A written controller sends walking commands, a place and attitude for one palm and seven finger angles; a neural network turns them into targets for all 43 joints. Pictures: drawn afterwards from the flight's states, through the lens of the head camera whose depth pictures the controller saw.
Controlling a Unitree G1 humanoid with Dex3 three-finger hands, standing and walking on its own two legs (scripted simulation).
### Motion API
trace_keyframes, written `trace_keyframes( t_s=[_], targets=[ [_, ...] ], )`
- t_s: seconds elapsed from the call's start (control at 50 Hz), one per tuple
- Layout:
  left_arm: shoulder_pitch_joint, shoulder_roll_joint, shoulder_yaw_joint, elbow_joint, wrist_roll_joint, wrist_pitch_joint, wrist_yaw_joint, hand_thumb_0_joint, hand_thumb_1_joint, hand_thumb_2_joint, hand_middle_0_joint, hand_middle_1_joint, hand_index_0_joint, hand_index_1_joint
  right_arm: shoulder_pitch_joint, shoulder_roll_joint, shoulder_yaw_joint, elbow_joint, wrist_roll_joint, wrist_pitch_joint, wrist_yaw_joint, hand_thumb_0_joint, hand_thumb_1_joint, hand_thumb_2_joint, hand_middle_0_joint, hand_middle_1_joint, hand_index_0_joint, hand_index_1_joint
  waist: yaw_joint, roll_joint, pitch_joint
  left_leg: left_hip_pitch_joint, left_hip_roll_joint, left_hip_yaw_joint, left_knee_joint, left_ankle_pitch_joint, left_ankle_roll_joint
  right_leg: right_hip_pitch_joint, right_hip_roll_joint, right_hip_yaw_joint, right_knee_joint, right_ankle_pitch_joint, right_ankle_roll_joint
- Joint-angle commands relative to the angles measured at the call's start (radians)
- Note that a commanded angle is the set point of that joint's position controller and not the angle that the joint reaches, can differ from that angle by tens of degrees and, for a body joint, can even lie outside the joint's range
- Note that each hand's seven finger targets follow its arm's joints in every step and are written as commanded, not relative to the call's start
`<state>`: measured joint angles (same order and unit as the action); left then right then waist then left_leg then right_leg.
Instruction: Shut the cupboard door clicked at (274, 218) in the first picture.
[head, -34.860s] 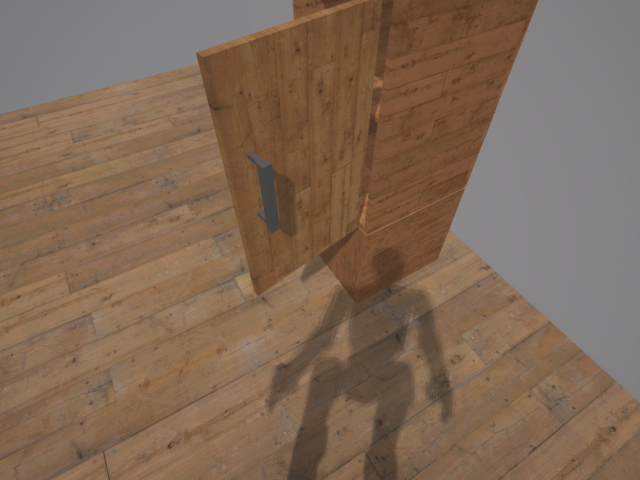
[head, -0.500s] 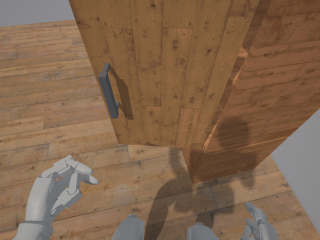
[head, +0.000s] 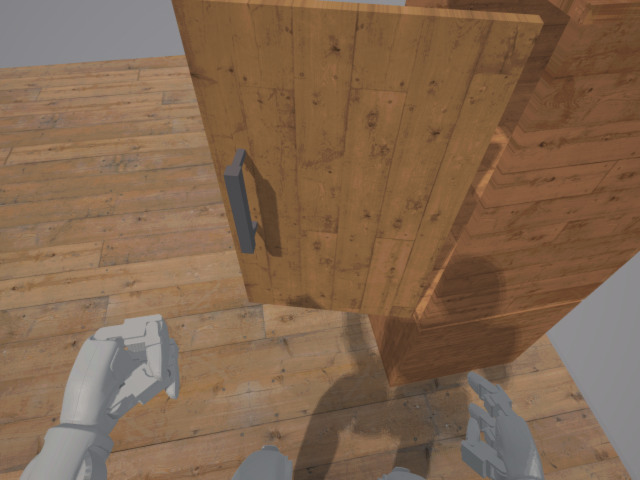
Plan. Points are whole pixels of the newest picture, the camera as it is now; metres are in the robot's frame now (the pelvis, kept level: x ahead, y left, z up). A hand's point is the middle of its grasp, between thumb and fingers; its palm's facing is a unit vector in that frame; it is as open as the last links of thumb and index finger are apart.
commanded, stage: raise the hand and make a fist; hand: left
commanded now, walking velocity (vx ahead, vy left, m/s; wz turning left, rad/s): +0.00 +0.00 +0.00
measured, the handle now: (244, 204) +0.46 +0.15 +0.07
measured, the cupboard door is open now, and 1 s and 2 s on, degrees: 73 73 73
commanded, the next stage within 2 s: bring the fist close to the handle in 0.50 s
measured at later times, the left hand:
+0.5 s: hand (185, 365) +0.23 +0.17 +0.07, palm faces -0.03 -1.00 -0.05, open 3.1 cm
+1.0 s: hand (212, 325) +0.27 +0.15 +0.07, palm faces -0.06 -1.00 -0.03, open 3.1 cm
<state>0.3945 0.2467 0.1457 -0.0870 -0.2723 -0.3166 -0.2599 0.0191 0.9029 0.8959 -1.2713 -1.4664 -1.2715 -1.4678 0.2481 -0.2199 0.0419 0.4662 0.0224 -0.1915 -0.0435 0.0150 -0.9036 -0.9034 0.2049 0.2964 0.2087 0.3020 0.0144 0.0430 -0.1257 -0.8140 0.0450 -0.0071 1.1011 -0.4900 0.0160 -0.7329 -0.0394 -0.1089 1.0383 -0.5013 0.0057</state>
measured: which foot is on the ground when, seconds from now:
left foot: down 0.00-1.00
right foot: down 0.00-1.00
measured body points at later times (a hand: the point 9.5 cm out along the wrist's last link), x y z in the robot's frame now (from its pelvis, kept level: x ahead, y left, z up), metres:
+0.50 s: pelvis +0.00 -0.02 +0.01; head +0.05 -0.02 +0.45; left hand +0.22 +0.22 +0.08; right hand +0.17 -0.26 -0.07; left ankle +0.03 +0.10 -0.66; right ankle +0.01 -0.13 -0.66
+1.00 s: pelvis +0.01 -0.02 +0.01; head +0.06 -0.03 +0.46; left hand +0.27 +0.20 +0.08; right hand +0.18 -0.26 -0.07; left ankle +0.03 +0.10 -0.66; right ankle +0.01 -0.13 -0.66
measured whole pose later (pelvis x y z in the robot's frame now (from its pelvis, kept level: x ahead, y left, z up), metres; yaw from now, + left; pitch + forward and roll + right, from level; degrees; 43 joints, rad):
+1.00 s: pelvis +0.01 -0.02 +0.01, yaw +0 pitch +12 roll -1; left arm 0.21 0.22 0.12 0.06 -0.26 -0.31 -0.23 0.02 0.90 0.90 -1.30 -1.50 -1.30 -1.50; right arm 0.26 -0.25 0.02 0.53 0.03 -0.22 -0.05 0.02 -0.91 -0.90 0.20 0.30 0.21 0.30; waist -0.01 0.05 -0.13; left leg -0.78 0.04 0.01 1.04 -0.47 0.00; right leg -0.72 -0.04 -0.09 1.01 -0.50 -0.01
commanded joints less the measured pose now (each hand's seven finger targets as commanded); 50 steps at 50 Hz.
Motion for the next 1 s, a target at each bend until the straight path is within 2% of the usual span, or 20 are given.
trace_keyframes(
  t_s=[0.0, 0.06, 0.16, 0.3, 0.32, 0.4, 0.46, 0.5, 0.52, 0.58, 0.62, 0.68, 0.72, 0.8, 0.82, 0.84, 0.86, 0.9, 0.92, 0.98],
  targets=[
    [-0.074, 0.116, 0.074, -0.204, -0.026, -0.059, -0.006, 0.0, 0.9, 0.9, -1.3, -1.5, -1.3, -1.5, -0.029, -0.148, -0.068, -0.133, 0.012, -0.061, -0.013, 0.0, -0.9, -0.9, 0.2, 0.3, 0.2, 0.3, -0.016, 0.032, -0.166, 0.18, -0.039, -0.044, -0.228, 0.187, -0.004, 0.071, 0.064, 0.026, -0.151, 0.175, -0.033],
    [-0.086, 0.125, 0.087, -0.205, -0.03, -0.059, -0.007, 0.0, 0.9, 0.9, -1.3, -1.5, -1.3, -1.5, -0.026, -0.148, -0.069, -0.126, 0.013, -0.068, -0.014, 0.0, -0.9, -0.9, 0.2, 0.3, 0.2, 0.3, -0.012, 0.034, -0.183, 0.198, -0.04, -0.038, -0.231, 0.226, -0.004, 0.097, 0.062, 0.026, -0.153, 0.21, -0.034],
    [-0.074, 0.112, 0.086, -0.143, -0.04, -0.058, -0.016, 0.0, 0.9, 0.9, -1.3, -1.5, -1.3, -1.5, -0.031, -0.15, -0.073, -0.117, 0.016, -0.071, -0.015, 0.0, -0.9, -0.9, 0.2, 0.3, 0.2, 0.3, -0.014, -0.023, -0.148, 0.162, -0.046, -0.024, -0.228, 0.208, -0.001, 0.106, 0.056, 0.04, -0.177, 0.198, -0.026],
    [-0.085, 0.125, 0.091, -0.16, -0.036, -0.095, -0.007, 0.0, 0.9, 0.9, -1.3, -1.5, -1.3, -1.5, -0.037, -0.149, -0.078, -0.11, 0.017, -0.084, -0.013, 0.0, -0.9, -0.9, 0.2, 0.3, 0.2, 0.3, -0.013, 0.002, -0.156, 0.155, -0.049, -0.01, -0.222, 0.182, 0.002, 0.105, 0.046, 0.063, -0.191, 0.154, -0.024],
    [-0.086, 0.145, 0.107, -0.155, -0.036, -0.097, -0.003, 0.0, 0.9, 0.9, -1.3, -1.5, -1.3, -1.5, -0.035, -0.151, -0.079, -0.105, 0.015, -0.081, -0.015, 0.0, -0.9, -0.9, 0.2, 0.3, 0.2, 0.3, -0.012, -0.03, -0.152, 0.145, -0.048, -0.012, -0.215, 0.191, 0.005, 0.119, 0.047, 0.071, -0.195, 0.162, -0.025],
    [-0.079, 0.128, 0.095, -0.159, -0.033, -0.11, 0.0, 0.0, 0.9, 0.9, -1.3, -1.5, -1.3, -1.5, -0.035, -0.147, -0.08, -0.101, 0.017, -0.089, -0.014, 0.0, -0.9, -0.9, 0.2, 0.3, 0.2, 0.3, -0.014, -0.005, -0.17, 0.151, -0.049, -0.004, -0.211, 0.201, 0.004, 0.117, 0.043, 0.072, -0.189, 0.177, -0.021],
    [-0.079, 0.122, 0.092, -0.14, -0.034, -0.102, -0.004, 0.0, 0.9, 0.9, -1.3, -1.5, -1.3, -1.5, -0.036, -0.145, -0.081, -0.1, 0.019, -0.085, -0.014, 0.0, -0.9, -0.9, 0.2, 0.3, 0.2, 0.3, -0.02, -0.038, -0.163, 0.134, -0.049, 0.0, -0.202, 0.197, 0.006, 0.125, 0.038, 0.09, -0.204, 0.167, -0.017],
    [-0.082, 0.117, 0.085, -0.145, -0.036, -0.102, -0.008, 0.0, 0.9, 0.9, -1.3, -1.5, -1.3, -1.5, -0.037, -0.145, -0.081, -0.102, 0.021, -0.087, -0.014, 0.0, -0.9, -0.9, 0.2, 0.3, 0.2, 0.3, -0.021, -0.019, -0.157, 0.137, -0.05, 0.001, -0.202, 0.194, 0.006, 0.12, 0.037, 0.092, -0.208, 0.162, -0.016],
    [-0.082, 0.132, 0.099, -0.134, -0.037, -0.099, -0.008, 0.0, 0.9, 0.9, -1.3, -1.5, -1.3, -1.5, -0.039, -0.146, -0.082, -0.097, 0.019, -0.084, -0.017, 0.0, -0.9, -0.9, 0.2, 0.3, 0.2, 0.3, -0.02, -0.046, -0.148, 0.128, -0.049, -0.001, -0.196, 0.2, 0.007, 0.131, 0.037, 0.098, -0.212, 0.169, -0.017],
    [-0.09, 0.121, 0.087, -0.15, -0.033, -0.101, -0.012, 0.0, 0.9, 0.9, -1.3, -1.5, -1.3, -1.5, -0.038, -0.144, -0.082, -0.101, 0.021, -0.088, -0.016, 0.0, -0.9, -0.9, 0.2, 0.3, 0.2, 0.3, -0.022, -0.016, -0.169, 0.151, -0.048, 0.001, -0.199, 0.214, 0.008, 0.119, 0.038, 0.085, -0.198, 0.196, -0.015],
    [-0.133, 0.134, 0.092, -0.143, -0.032, -0.101, -0.005, 0.0, 0.9, 0.9, -1.3, -1.5, -1.3, -1.5, -0.04, -0.146, -0.08, -0.091, 0.018, -0.089, -0.019, 0.0, -0.9, -0.9, 0.2, 0.3, 0.2, 0.3, -0.03, -0.039, -0.154, 0.136, -0.046, -0.002, -0.188, 0.211, 0.009, 0.116, 0.037, 0.093, -0.201, 0.193, -0.013],
    [-0.207, 0.113, 0.067, -0.126, -0.029, -0.107, -0.008, 0.0, 0.9, 0.9, -1.3, -1.5, -1.3, -1.5, -0.037, -0.148, -0.077, -0.083, 0.02, -0.098, -0.019, 0.0, -0.9, -0.9, 0.2, 0.3, 0.2, 0.3, -0.041, -0.013, -0.165, 0.14, -0.045, -0.003, -0.185, 0.196, 0.008, 0.087, 0.036, 0.089, -0.192, 0.173, -0.013],
    [-0.195, 0.135, 0.086, -0.1, -0.027, -0.099, -0.004, 0.0, 0.9, 0.9, -1.3, -1.5, -1.3, -1.5, -0.036, -0.152, -0.077, -0.078, 0.019, -0.098, -0.02, 0.0, -0.9, -0.9, 0.2, 0.3, 0.2, 0.3, -0.034, -0.029, -0.168, 0.133, -0.045, -0.003, -0.182, 0.199, 0.009, 0.103, 0.035, 0.098, -0.201, 0.173, -0.014],
    [-0.227, 0.11, 0.067, -0.087, -0.023, -0.079, -0.003, 0.0, 0.9, 0.9, -1.3, -1.5, -1.3, -1.5, -0.032, -0.152, -0.077, -0.084, 0.02, -0.097, -0.017, 0.0, -0.9, -0.9, 0.2, 0.3, 0.2, 0.3, -0.031, -0.032, -0.212, 0.156, -0.046, -0.001, -0.195, 0.24, 0.009, 0.128, 0.032, 0.084, -0.188, 0.234, -0.012],
    [-0.236, 0.132, 0.082, -0.077, -0.017, -0.072, 0.004, 0.0, 0.9, 0.9, -1.3, -1.5, -1.3, -1.5, -0.034, -0.155, -0.077, -0.079, 0.02, -0.093, -0.018, 0.0, -0.9, -0.9, 0.2, 0.3, 0.2, 0.3, -0.027, -0.02, -0.206, 0.157, -0.044, -0.003, -0.196, 0.248, 0.008, 0.13, 0.033, 0.083, -0.188, 0.24, -0.015],
    [-0.262, 0.095, 0.043, -0.077, -0.014, -0.067, 0.005, 0.0, 0.9, 0.9, -1.3, -1.5, -1.3, -1.5, -0.031, -0.149, -0.074, -0.081, 0.02, -0.093, -0.015, 0.0, -0.9, -0.9, 0.2, 0.3, 0.2, 0.3, -0.038, -0.016, -0.203, 0.168, -0.046, 0.0, -0.2, 0.25, 0.009, 0.124, 0.032, 0.078, -0.188, 0.252, -0.013],
    [-0.261, 0.115, 0.07, -0.073, -0.015, -0.064, 0.012, 0.0, 0.9, 0.9, -1.3, -1.5, -1.3, -1.5, -0.026, -0.152, -0.077, -0.079, 0.02, -0.091, -0.014, 0.0, -0.9, -0.9, 0.2, 0.3, 0.2, 0.3, -0.031, -0.03, -0.215, 0.171, -0.043, -0.002, -0.204, 0.257, 0.007, 0.129, 0.034, 0.073, -0.184, 0.259, -0.013],
    [-0.301, 0.08, 0.025, -0.079, -0.004, -0.06, 0.025, 0.0, 0.9, 0.9, -1.3, -1.5, -1.3, -1.5, -0.029, -0.149, -0.074, -0.082, 0.02, -0.089, -0.011, 0.0, -0.9, -0.9, 0.2, 0.3, 0.2, 0.3, -0.04, -0.006, -0.206, 0.188, -0.043, -0.003, -0.212, 0.258, 0.006, 0.112, 0.035, 0.063, -0.181, 0.261, -0.014],
    [-0.304, 0.105, 0.048, -0.072, 0.002, -0.059, 0.037, 0.0, 0.9, 0.9, -1.3, -1.5, -1.3, -1.5, -0.027, -0.154, -0.076, -0.079, 0.017, -0.086, -0.011, 0.0, -0.9, -0.9, 0.2, 0.3, 0.2, 0.3, -0.034, -0.02, -0.204, 0.182, -0.041, -0.006, -0.212, 0.261, 0.007, 0.118, 0.035, 0.063, -0.182, 0.259, -0.016],
    [-0.348, 0.094, 0.044, -0.021, 0.015, -0.056, 0.055, 0.0, 0.9, 0.9, -1.3, -1.5, -1.3, -1.5, -0.029, -0.153, -0.076, -0.073, 0.016, -0.077, -0.007, 0.0, -0.9, -0.9, 0.2, 0.3, 0.2, 0.3, -0.039, -0.041, -0.193, 0.167, -0.043, 0.0, -0.214, 0.231, 0.004, 0.108, 0.034, 0.066, -0.185, 0.231, -0.013]
  ],
)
